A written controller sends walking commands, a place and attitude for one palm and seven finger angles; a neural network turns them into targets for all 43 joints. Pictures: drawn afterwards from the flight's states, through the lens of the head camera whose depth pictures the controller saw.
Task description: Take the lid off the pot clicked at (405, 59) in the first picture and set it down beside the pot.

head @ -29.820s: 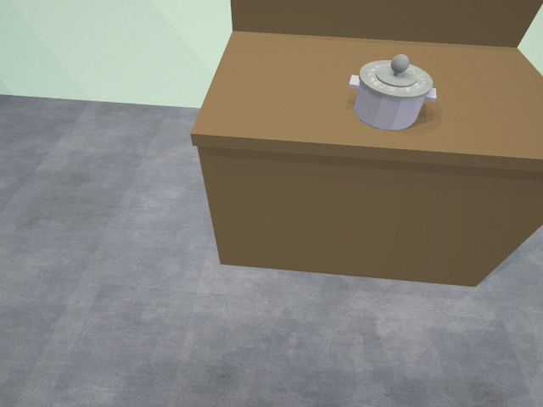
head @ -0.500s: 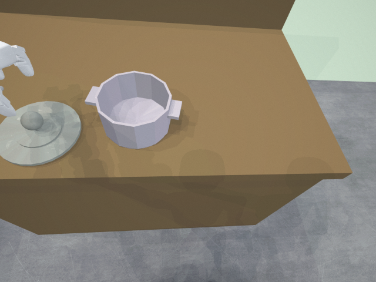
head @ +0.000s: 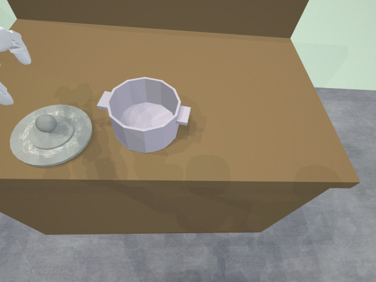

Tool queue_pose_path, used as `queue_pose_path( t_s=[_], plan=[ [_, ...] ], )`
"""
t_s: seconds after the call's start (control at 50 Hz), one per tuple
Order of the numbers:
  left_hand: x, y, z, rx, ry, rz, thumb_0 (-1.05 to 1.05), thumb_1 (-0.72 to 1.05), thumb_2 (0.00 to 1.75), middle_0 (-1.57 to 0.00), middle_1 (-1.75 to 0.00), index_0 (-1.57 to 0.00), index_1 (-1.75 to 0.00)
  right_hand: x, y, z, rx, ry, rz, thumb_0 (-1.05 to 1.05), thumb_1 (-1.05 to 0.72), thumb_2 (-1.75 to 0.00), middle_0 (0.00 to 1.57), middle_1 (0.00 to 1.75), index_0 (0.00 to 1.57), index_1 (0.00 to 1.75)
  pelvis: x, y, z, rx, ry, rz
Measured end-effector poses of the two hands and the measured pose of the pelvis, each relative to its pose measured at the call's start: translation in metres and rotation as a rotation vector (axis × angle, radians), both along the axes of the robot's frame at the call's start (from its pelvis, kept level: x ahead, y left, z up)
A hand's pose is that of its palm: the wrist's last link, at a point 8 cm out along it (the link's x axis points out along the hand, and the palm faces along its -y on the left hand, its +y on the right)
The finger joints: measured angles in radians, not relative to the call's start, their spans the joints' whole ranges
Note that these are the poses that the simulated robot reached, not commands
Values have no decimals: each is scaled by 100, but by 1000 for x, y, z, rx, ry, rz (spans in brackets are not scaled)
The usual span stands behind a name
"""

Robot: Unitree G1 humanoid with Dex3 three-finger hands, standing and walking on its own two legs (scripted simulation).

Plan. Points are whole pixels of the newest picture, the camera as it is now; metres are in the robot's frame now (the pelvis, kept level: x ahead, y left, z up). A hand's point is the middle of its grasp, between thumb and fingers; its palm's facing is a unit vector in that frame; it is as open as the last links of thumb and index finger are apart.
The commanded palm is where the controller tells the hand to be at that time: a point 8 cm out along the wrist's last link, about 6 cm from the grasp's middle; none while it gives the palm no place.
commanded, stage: draw the hand back to the body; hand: left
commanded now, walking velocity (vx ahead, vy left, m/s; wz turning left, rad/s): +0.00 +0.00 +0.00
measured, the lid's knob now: (46, 123) +0.47 +0.33 +0.01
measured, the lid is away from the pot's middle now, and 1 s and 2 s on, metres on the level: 0.23 0.23 0.23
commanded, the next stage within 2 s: none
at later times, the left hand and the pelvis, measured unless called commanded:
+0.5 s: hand out of the picture +0.43 +0.34 +0.16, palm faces -0.31 -0.06 -0.95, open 11.0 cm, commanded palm +0.41 +0.32 +0.21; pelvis +0.00 +0.00 +0.00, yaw +2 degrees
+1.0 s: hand (32, 87) +0.40 +0.25 +0.20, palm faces +0.44 -0.86 -0.26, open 10.3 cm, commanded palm +0.33 +0.29 +0.21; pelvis +0.02 -0.04 +0.01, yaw +1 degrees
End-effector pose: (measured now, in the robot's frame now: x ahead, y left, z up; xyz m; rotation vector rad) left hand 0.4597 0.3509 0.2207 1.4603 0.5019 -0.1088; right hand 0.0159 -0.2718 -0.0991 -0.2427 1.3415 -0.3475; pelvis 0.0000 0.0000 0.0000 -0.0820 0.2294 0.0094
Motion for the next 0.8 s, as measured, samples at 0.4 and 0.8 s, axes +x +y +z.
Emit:
queue_pose_path(
  t_s=[0.4, 0.8],
  plan=[
    [-22, -7, -4, 19, -47, -70, 0, 5, 54, -33, -93, -33, -93, 30, 9, -2, 58, -47, 50, 1, -90, -90, 20, 30, 21, 30, 0, 1, 3, 8, -25, 18],
    [-83, -43, -9, -1001, -871, 110, 0, 6, 54, -33, -91, -33, -91, 101, 22, 22, 95, -353, 239, 1, -90, -90, 20, 30, 21, 30, 6, -20, 11, 36, -174, 28]
  ],
)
